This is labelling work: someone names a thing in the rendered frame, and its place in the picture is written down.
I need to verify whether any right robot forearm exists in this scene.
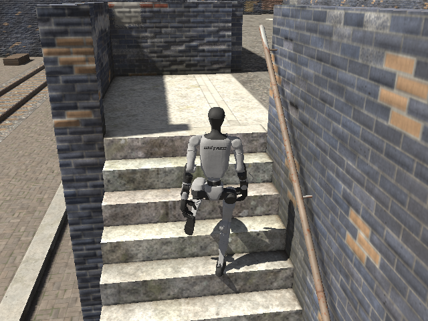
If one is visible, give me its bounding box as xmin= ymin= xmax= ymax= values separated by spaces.
xmin=237 ymin=163 xmax=248 ymax=190

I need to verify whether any left robot forearm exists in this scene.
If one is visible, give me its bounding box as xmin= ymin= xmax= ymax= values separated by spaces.
xmin=181 ymin=163 xmax=193 ymax=200

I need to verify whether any robot left hand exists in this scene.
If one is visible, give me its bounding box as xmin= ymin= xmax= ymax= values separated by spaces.
xmin=180 ymin=199 xmax=197 ymax=219

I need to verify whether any left robot shin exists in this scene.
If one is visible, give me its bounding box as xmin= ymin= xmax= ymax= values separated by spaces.
xmin=191 ymin=199 xmax=202 ymax=217

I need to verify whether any right robot shin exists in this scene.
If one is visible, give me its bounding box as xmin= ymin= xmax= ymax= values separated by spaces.
xmin=217 ymin=222 xmax=231 ymax=268

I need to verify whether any robot right hand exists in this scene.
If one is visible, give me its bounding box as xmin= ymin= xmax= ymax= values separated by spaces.
xmin=235 ymin=187 xmax=247 ymax=201

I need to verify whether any robot shin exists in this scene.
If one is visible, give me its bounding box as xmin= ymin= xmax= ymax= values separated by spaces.
xmin=217 ymin=222 xmax=231 ymax=268
xmin=191 ymin=199 xmax=202 ymax=217

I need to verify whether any right robot upper arm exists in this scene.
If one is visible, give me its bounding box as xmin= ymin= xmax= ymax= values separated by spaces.
xmin=229 ymin=136 xmax=245 ymax=173

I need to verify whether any left robot upper arm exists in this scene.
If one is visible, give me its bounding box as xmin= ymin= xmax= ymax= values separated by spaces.
xmin=186 ymin=135 xmax=202 ymax=173

